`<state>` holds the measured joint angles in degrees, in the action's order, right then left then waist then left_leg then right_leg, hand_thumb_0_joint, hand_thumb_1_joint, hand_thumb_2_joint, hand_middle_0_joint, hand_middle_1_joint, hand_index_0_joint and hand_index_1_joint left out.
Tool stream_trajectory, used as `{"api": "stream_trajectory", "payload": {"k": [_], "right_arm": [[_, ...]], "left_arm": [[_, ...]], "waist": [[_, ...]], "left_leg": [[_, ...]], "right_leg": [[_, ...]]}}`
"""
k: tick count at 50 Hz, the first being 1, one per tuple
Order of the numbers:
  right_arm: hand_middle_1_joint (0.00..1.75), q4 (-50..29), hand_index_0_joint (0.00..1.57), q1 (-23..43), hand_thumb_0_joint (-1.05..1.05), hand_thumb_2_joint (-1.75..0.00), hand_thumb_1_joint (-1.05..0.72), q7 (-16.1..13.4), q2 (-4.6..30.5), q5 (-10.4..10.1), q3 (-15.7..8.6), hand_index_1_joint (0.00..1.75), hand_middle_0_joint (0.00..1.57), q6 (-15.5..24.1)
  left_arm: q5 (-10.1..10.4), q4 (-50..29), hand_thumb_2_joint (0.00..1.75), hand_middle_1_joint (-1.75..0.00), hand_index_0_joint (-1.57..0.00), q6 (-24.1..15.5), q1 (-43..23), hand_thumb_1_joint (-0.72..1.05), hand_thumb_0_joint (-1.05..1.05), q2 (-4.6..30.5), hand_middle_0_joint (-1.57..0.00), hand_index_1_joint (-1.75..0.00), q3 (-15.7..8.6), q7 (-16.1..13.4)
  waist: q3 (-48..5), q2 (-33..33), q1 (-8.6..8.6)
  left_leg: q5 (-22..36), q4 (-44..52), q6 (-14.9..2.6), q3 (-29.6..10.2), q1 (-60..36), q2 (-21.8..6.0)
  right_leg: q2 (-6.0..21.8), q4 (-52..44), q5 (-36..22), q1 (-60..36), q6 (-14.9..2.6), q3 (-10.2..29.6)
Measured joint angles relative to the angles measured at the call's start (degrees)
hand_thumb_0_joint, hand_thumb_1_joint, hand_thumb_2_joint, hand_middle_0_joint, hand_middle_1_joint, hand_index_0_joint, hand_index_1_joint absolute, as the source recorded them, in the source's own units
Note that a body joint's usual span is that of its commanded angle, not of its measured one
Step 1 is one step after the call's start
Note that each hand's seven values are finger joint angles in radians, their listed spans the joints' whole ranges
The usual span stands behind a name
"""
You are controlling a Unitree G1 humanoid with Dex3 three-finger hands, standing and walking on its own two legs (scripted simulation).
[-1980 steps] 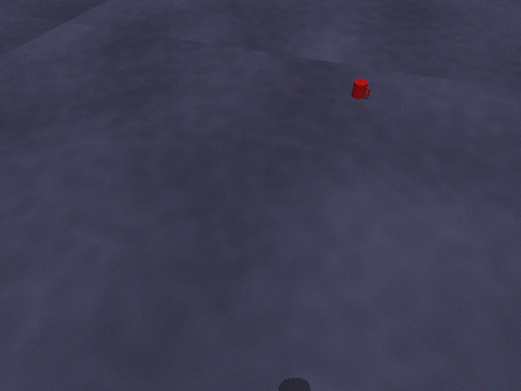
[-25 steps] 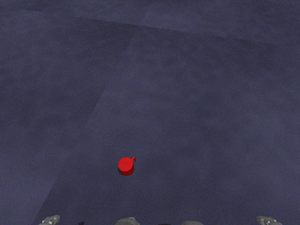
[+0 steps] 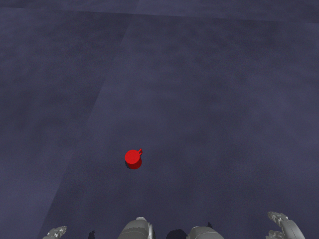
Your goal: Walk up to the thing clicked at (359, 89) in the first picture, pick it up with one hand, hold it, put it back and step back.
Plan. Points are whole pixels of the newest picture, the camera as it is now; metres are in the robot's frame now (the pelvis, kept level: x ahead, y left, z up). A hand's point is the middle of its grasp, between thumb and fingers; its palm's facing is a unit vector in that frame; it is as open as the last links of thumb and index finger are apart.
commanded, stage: step back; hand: left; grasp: from above
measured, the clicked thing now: (135, 157) +0.59 +0.18 -0.70
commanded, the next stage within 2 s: none
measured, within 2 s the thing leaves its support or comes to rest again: neither
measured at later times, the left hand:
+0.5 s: hand out of the picture -0.02 +0.28 -0.14, palm faces +0.01 -0.92 -0.38, open 7.4 cm
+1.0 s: hand out of the picture -0.17 +0.26 -0.14, palm faces +0.06 -0.91 -0.41, open 7.4 cm
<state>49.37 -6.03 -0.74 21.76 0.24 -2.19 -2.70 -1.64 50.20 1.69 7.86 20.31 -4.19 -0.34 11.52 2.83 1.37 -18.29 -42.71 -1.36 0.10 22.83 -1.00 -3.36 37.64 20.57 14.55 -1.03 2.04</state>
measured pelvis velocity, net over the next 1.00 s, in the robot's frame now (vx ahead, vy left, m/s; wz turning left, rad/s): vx -0.29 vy -0.02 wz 0.07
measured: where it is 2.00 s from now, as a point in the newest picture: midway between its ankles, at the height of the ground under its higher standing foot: outside the picture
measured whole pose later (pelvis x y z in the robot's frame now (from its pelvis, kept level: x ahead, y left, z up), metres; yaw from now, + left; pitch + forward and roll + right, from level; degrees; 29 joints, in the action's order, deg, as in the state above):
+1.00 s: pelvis -0.29 -0.02 +0.00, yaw +4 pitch -3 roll +1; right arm 49.6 -10.0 -0.3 21.5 1.7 -2.5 -2.3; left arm -1.1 44.0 2.8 6.1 22.7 -3.5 -1.3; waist 11.6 -2.3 -0.7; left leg -20.2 -39.2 -1.7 -0.9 16.1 3.9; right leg 2.1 44.9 20.2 25.6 -0.4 2.7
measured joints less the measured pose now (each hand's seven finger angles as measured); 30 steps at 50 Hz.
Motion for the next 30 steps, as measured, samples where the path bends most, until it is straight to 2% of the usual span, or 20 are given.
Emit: {"api": "stream_trajectory", "payload": {"k": [2, 4, 6, 8, 11, 13, 14, 15, 16, 18, 20, 23, 25, 28, 30], "right_arm": [[0.30, 0.78, 0.20, 0.03, 0.00, -0.90, -0.90, -0.17, -0.11, -0.28, -0.15, 0.30, 0.20, -0.71], [0.30, 0.91, 0.20, -0.58, 0.01, -0.90, -0.90, -0.15, 0.26, -0.69, -0.15, 0.30, 0.20, -0.72], [0.30, 0.72, 0.20, -1.43, 0.01, -0.90, -0.90, -0.25, 0.75, -0.86, -0.06, 0.30, 0.20, -0.23], [0.30, 0.44, 0.20, -2.30, 0.00, -0.90, -0.90, -0.35, 1.25, -0.75, -0.01, 0.30, 0.20, 0.19], [0.30, 0.32, 0.20, -3.04, 0.00, -0.90, -0.90, -0.37, 1.69, -0.30, -0.09, 0.30, 0.20, 0.39], [0.30, 0.40, 0.20, -3.37, 0.00, -0.90, -0.90, -0.23, 1.74, 0.15, -0.35, 0.30, 0.20, 0.81], [0.30, 0.54, 0.20, -3.41, 0.00, -0.90, -0.90, -0.19, 1.58, 0.53, -0.61, 0.30, 0.20, 1.11], [0.30, 0.85, 0.20, -3.08, 0.00, -0.90, -0.90, -0.14, 0.87, 1.07, -0.76, 0.30, 0.20, 1.23], [0.30, 0.90, 0.20, -2.92, 0.00, -0.90, -0.90, 0.20, 0.43, 1.27, -0.59, 0.30, 0.20, 1.20], [0.30, 0.74, 0.20, -2.92, 0.01, -0.90, -0.90, 0.76, -0.10, 1.47, -0.18, 0.30, 0.20, 1.38], [0.30, 0.57, 0.20, -2.98, 0.01, -0.90, -0.90, 0.70, -0.76, 1.59, 0.28, 0.30, 0.20, 1.45], [0.30, -0.26, 0.20, -2.67, 0.01, -0.90, -0.90, 0.41, -0.98, 1.64, 0.45, 0.30, 0.20, 1.47], [0.30, -1.27, 0.20, -2.24, 0.01, -0.90, -0.90, 0.23, -0.83, 1.69, 0.35, 0.30, 0.20, 1.59], [0.30, -2.81, 0.20, -1.34, 0.01, -0.90, -0.90, 0.06, -0.09, 1.63, 0.19, 0.30, 0.20, 1.58], [0.30, -3.48, 0.20, -0.69, 0.00, -0.90, -0.90, 0.09, 0.72, 1.38, 0.13, 0.30, 0.20, 1.16]], "left_arm": [[-0.07, -0.66, 0.90, -0.30, -0.20, -0.06, 0.87, 0.90, 0.01, -0.20, -0.20, -0.30, 0.37, 0.41], [0.08, -1.28, 0.90, -0.30, -0.20, 0.06, 1.25, 0.90, 0.01, -0.60, -0.20, -0.30, 0.52, 0.23], [-0.09, -2.02, 0.90, -0.30, -0.21, 0.25, 1.14, 0.90, 0.01, -0.77, -0.21, -0.30, 0.54, -0.08], [-0.34, -3.14, 0.90, -0.30, -0.21, 0.32, 0.55, 0.90, 0.01, -0.70, -0.21, -0.30, 0.55, -0.38], [-0.43, -5.29, 0.90, -0.30, -0.21, 0.12, -0.48, 0.90, 0.01, -0.13, -0.21, -0.30, 0.65, -0.63], [-0.04, -6.43, 0.90, -0.30, -0.21, 0.35, -1.19, 0.90, 0.01, 0.61, -0.21, -0.30, 0.79, -0.42], [0.20, -6.78, 0.90, -0.30, -0.21, 0.60, -1.61, 0.90, 0.01, 1.07, -0.21, -0.30, 0.81, -0.28], [0.41, -6.77, 0.90, -0.30, -0.21, 0.92, -2.14, 0.90, 0.01, 1.68, -0.21, -0.30, 0.63, -0.22], [0.60, -6.45, 0.90, -0.30, -0.21, 1.25, -2.31, 0.90, 0.01, 1.95, -0.21, -0.30, 0.40, -0.30], [0.45, -5.23, 0.90, -0.30, -0.20, 1.95, -2.19, 0.90, 0.01, 2.07, -0.20, -0.30, 0.06, -0.58], [0.78, -4.53, 0.90, -0.30, -0.20, 2.16, -1.54, 0.90, 0.01, 2.49, -0.20, -0.30, -0.26, -0.56], [0.89, -4.20, 0.90, -0.30, -0.20, 1.72, 0.06, 0.90, 0.01, 2.88, -0.20, -0.30, -0.77, -0.13], [0.72, -3.97, 0.90, -0.30, -0.20, 1.64, 1.04, 0.90, 0.01, 3.01, -0.20, -0.30, -1.02, 0.08], [0.55, -3.48, 0.90, -0.30, -0.20, 1.40, 2.26, 0.90, 0.01, 3.01, -0.20, -0.30, -0.98, 0.24], [0.42, -2.78, 0.90, -0.30, -0.20, 0.81, 2.90, 0.90, 0.01, 2.89, -0.20, -0.30, -0.90, 0.38]], "waist": [[-0.78, -0.94, -0.91], [-1.50, -1.61, -1.68], [-2.18, -1.93, -1.93], [-2.41, -2.05, -2.01], [-2.05, -2.31, -1.78], [-1.74, -2.70, -1.40], [-1.46, -3.22, -1.19], [-0.67, -4.83, -1.62], [-0.35, -5.50, -1.86], [-0.60, -4.81, -0.99], [-1.22, -4.74, -0.79], [-1.80, -4.54, -1.25], [-1.76, -4.33, -1.41], [-1.66, -3.72, -1.80], [-1.77, -3.14, -2.05]], "left_leg": [[-8.23, -9.48, 0.60, -3.10, 2.13, 3.70], [-10.38, -18.70, 0.94, -5.53, 3.44, 6.74], [-10.58, -22.26, 1.27, -6.72, 3.14, 7.86], [-11.09, -19.78, 1.63, -6.86, 1.16, 7.25], [-10.72, -7.96, 1.62, -5.16, -3.56, 4.56], [-5.24, 2.99, 1.26, -3.47, -7.43, 2.97], [-1.67, 6.99, 1.00, -2.95, -8.80, 2.86], [-1.02, 7.17, 0.93, -2.08, -8.90, 3.70], [-1.14, 6.45, 0.85, -1.63, -8.44, 3.78], [-0.74, 5.88, 0.66, -2.50, -7.29, 2.53], [0.85, 7.31, 0.79, -2.78, -6.77, 1.41], [2.77, 8.49, 0.79, -2.45, -5.56, -0.01], [3.61, 8.31, 0.86, -2.16, -4.41, -0.70], [4.26, 6.64, 1.50, -1.49, -1.96, -1.77], [4.14, 4.24, 2.53, -1.25, 0.24, -2.39]], "right_leg": [[1.02, 0.47, -0.27, 0.85, -0.51, 0.80], [2.08, -0.92, -1.71, 1.16, -0.65, 1.47], [2.88, -2.49, -3.36, 1.76, -0.47, 1.55], [3.39, -3.39, -4.67, 2.60, -0.19, 1.15], [3.98, -2.80, -5.67, 4.42, 0.48, 0.04], [4.42, -0.49, -5.36, 6.28, 1.03, -0.79], [4.86, 1.19, -4.95, 7.35, 1.42, -0.99], [5.46, 2.76, -4.85, 8.21, 1.01, 0.20], [4.53, 5.27, -0.53, 9.12, 0.52, 1.98], [0.48, 14.65, 7.84, 11.25, 0.02, 4.64], [-2.31, 23.55, 9.49, 12.83, -0.27, 6.17], [-2.99, 28.57, 9.20, 12.18, 0.61, 5.95], [-2.10, 26.29, 9.60, 9.90, 1.46, 5.39], [0.41, 15.86, 8.96, 5.11, 1.69, 3.57], [1.99, 3.80, 3.23, 0.45, 1.12, 1.86]]}}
